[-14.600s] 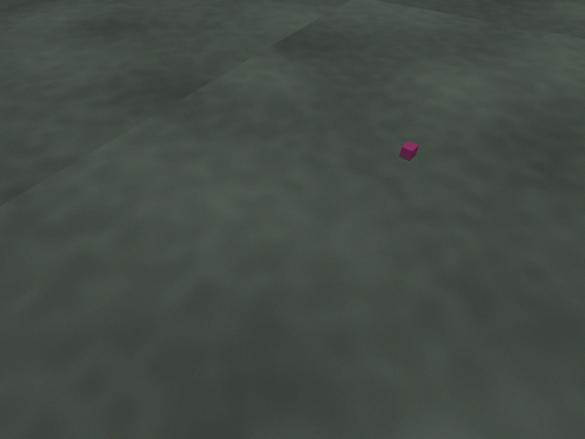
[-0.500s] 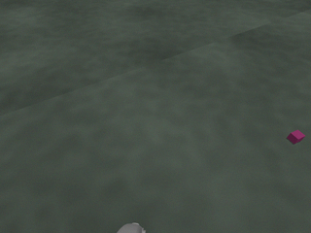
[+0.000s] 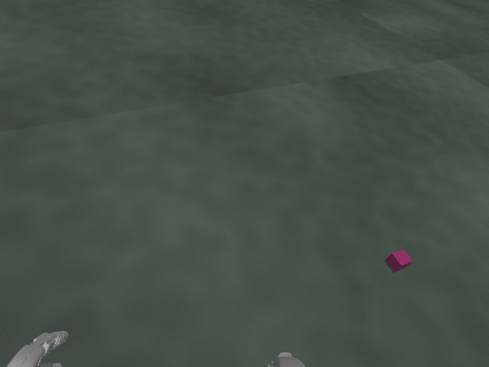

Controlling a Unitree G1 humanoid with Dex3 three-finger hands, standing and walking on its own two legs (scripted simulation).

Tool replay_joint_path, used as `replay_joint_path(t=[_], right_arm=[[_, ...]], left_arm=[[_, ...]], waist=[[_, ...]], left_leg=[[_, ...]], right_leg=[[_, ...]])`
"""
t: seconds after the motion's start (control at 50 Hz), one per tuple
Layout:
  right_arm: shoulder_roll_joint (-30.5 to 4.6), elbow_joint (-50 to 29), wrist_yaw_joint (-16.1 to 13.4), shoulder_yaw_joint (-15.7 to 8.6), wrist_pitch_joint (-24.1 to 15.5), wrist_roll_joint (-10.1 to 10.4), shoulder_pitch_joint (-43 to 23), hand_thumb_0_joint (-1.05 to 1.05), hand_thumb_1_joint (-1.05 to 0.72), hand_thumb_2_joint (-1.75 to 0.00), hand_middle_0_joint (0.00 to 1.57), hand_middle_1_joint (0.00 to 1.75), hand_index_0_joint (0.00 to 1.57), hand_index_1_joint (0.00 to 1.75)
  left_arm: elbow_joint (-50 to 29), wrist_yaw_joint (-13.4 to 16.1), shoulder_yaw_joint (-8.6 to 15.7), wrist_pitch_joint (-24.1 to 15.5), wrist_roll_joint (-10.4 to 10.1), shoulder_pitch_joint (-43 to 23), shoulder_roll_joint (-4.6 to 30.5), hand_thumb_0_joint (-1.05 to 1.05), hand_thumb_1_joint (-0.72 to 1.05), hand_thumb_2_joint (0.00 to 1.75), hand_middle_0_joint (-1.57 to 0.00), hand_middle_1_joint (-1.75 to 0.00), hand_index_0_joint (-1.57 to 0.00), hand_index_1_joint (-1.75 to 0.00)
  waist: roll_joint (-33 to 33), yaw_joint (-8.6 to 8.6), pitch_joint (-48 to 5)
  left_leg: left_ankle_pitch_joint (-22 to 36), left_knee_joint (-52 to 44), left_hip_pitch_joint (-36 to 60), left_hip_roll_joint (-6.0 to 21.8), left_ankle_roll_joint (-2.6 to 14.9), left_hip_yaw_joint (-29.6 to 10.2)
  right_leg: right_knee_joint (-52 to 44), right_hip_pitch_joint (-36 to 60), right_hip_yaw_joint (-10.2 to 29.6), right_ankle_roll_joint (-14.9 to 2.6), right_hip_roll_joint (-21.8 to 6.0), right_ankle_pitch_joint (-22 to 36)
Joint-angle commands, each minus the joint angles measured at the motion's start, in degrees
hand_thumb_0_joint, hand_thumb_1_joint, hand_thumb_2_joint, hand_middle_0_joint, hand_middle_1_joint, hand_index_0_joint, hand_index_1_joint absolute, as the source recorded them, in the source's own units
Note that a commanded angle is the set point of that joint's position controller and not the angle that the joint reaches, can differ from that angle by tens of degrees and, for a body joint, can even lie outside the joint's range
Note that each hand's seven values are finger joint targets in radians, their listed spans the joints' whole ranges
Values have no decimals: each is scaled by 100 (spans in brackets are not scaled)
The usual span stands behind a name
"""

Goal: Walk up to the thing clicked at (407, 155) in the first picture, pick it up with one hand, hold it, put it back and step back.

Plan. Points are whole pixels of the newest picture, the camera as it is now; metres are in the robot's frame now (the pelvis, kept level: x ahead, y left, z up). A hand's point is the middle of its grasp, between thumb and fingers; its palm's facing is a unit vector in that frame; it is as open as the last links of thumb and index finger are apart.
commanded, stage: walk up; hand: left
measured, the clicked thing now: (399, 260) +0.76 -0.89 -0.72
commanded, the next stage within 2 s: none
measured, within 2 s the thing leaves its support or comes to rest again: neither
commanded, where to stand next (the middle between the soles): +0.51 -1.26 m, yaw +23 degrees
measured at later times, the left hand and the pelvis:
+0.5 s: hand out of the picture +0.12 +0.06 -0.15, palm faces +0.21 -0.91 -0.35, open 7.4 cm; pelvis +0.14 -0.23 +0.00, yaw +12 degrees
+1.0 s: hand (324, 331) +0.24 -0.18 -0.13, palm faces +0.22 -0.90 -0.38, open 7.3 cm; pelvis +0.25 -0.47 -0.01, yaw +15 degrees
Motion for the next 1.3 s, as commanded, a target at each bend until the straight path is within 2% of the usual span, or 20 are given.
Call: replay_joint_path(t=[0.0, 0.06, 0.08, 0.12, 0.22, 0.32, 0.42, 0.48, 0.5, 0.58, 0.74, 0.82, 0.84, 0.88, 0.94, 1.06, 1.12, 1.18, 1.22, 1.28], right_arm=[[-2348, -450, -157, -705, -103, -71, -587, 0, -90, -90, 20, 30, 20, 30], [-1762, -519, -238, -523, 75, -91, -1047, 0, -90, -90, 20, 30, 20, 30], [-1039, -490, -269, -282, 125, -35, -769, 0, -90, -90, 20, 30, 20, 30], [-1344, -382, -471, -425, 183, -21, -126, 0, -90, -90, 20, 30, 20, 30], [-1510, 350, -324, -428, 143, 174, 328, 0, -90, -90, 20, 30, 20, 30], [-1282, 58, -263, -271, 83, 127, -82, 0, -90, -90, 20, 30, 20, 30], [-1334, 84, -349, -342, 63, 177, 1018, 0, -90, -90, 20, 30, 20, 30], [-2236, -405, -554, -661, 138, 102, 929, 0, -90, -90, 20, 30, 20, 30], [-2303, -557, -572, -685, 131, 254, 517, 0, -90, -90, 20, 30, 20, 30], [-1693, -598, -489, -423, 77, 172, -123, 0, -90, -90, 20, 30, 20, 30], [-2485, -606, -301, -661, -13, -98, -621, 0, -90, -90, 20, 30, 20, 30], [-1815, -588, -349, -470, 161, -82, -1189, 0, -90, -90, 20, 30, 20, 30], [-1108, -612, -385, -223, 215, 25, -1077, 0, -90, -90, 20, 30, 20, 30], [-1442, -484, -536, -412, 223, 49, -597, 0, -90, -90, 20, 30, 20, 30], [-1671, 125, -463, -398, 195, 262, -334, 0, -90, -90, 20, 30, 20, 30], [-1324, 55, -354, -254, 80, 250, 153, 0, -90, -90, 20, 30, 20, 30], [-1391, 231, -418, -385, 10, 169, 1238, 0, -90, -90, 20, 30, 20, 30], [-2298, -426, -582, -684, 77, 19, 511, 0, -90, -90, 20, 30, 20, 30], [-2114, -486, -541, -651, 106, 221, 33, 0, -90, -90, 20, 30, 20, 30], [-1859, -517, -469, -563, 102, 143, 55, 0, -90, -90, 20, 30, 20, 30]], left_arm=[[-454, 48, 332, -107, -7, 8, 755, 0, 90, 90, -20, -30, -20, -30], [129, 164, 539, -174, 47, 1588, 1025, 0, 90, 90, -20, -30, -20, -30], [213, 257, 638, -239, 185, 2065, 1433, 0, 90, 90, -20, -30, -20, -30], [-313, 436, 677, -341, 28, 350, 2160, 0, 90, 90, -20, -30, -20, -30], [-199, 471, 307, -381, -14, -83, 932, 0, 90, 90, -20, -30, -20, -30], [-329, 448, 175, -383, 37, 366, 596, 0, 90, 90, -20, -30, -20, -30], [-755, 416, 33, -282, 86, 16, 509, 0, 90, 90, -20, -30, -20, -30], [-788, 462, 92, -144, 176, 669, 619, 0, 90, 90, -20, -30, -20, -30], [-802, 481, 198, -120, 199, 652, 1092, 0, 90, 90, -20, -30, -20, -30], [-580, 415, 310, -74, 81, 498, 978, 0, 90, 90, -20, -30, -20, -30], [-576, 141, 307, 42, -1, 420, 808, 0, 90, 90, -20, -30, -20, -30], [169, 316, 500, -33, 75, 2111, 1001, 0, 90, 90, -20, -30, -20, -30], [94, 390, 550, -105, 189, 2205, 1480, 0, 90, 90, -20, -30, -20, -30], [-501, 515, 592, -214, 17, 298, 2143, 0, 90, 90, -20, -30, -20, -30], [-341, 563, 353, -188, 95, 168, 1327, 0, 90, 90, -20, -30, -20, -30], [-476, 520, 58, -205, 119, 305, 788, 0, 90, 90, -20, -30, -20, -30], [-745, 475, -120, -134, 2, -192, 585, 0, 90, 90, -20, -30, -20, -30], [-573, 527, -106, 38, 12, 764, 701, 0, 90, 90, -20, -30, -20, -30], [-418, 542, 52, 78, 103, 705, 1205, 0, 90, 90, -20, -30, -20, -30], [-412, 439, 195, 52, 58, 385, 1193, 0, 90, 90, -20, -30, -20, -30]], waist=[[2557, 297, -223], [1183, 1285, -934], [-474, 1636, -863], [-1108, 557, -637], [-356, 179, -26], [-151, 459, -80], [665, -114, -588], [1471, -115, -1026], [1229, -91, -896], [849, 188, -278], [2630, 184, -125], [780, 1325, -835], [-993, 1543, -396], [-947, 413, -278], [-346, 288, -74], [-393, 383, -447], [506, -207, -826], [1170, 141, -568], [904, 127, -229], [1246, 91, 31]], left_leg=[[-1022, -1606, -1051, 590, 1032, -770], [-538, 1074, -2078, -6, 695, 152], [-1438, 2932, -3154, -753, 412, 542], [-1275, 4013, -3337, -334, 261, 40], [-267, 2600, -1953, -292, 253, 127], [-97, 1060, -1562, -443, 254, 604], [1422, -576, 1218, -452, 556, 644], [-13, -1727, 2310, 2508, 1878, -4076], [324, -1711, 2110, 2812, 2203, -4182], [1252, -1260, 158, 1344, 1442, -1304], [-1283, -1306, -1120, 746, 1154, -549], [-303, 1782, -2078, 12, 581, 671], [-1730, 3405, -3318, -774, 327, 756], [-1550, 3828, -2978, -335, 231, 110], [-1008, 2992, -2450, -183, 286, 178], [-543, 911, -1258, -519, 407, 573], [1422, -804, 1003, -521, 242, 458], [209, -1762, 1606, 2091, 1011, -3519], [-111, -1802, 697, 2146, 1576, -3096], [-595, -1648, -270, 1318, 1233, -1700]], right_leg=[[-768, 1110, -670, -41, 283, 122], [-2179, 3458, -992, -97, 670, 161], [-3021, 3708, 170, -69, 6, -661], [-4579, 2862, 3101, -877, -1435, -2499], [-3446, 1822, -10, -1097, -74, -375], [-3415, 2479, -22, -1520, -423, 1422], [-1890, 1229, -808, -821, -68, 2462], [1558, -1130, -219, 205, 901, -1289], [2236, -1231, 148, 272, 711, -1355], [2041, -260, 297, 166, 619, -453], [-9, 738, -575, 28, 380, -405], [-2101, 2952, -1164, -10, 939, 117], [-2903, 2625, 546, -161, 16, 182], [-4438, 1822, 3380, -1472, -1276, -974], [-3073, 1837, 912, -1363, -255, 117], [-2549, 2486, 328, -1830, -199, 2795], [-1554, 1370, -396, -1362, 167, 2075], [1006, -769, 211, -227, 945, -1082], [1781, -527, 477, -136, 810, -1009], [1638, -130, 508, -116, 863, -235]])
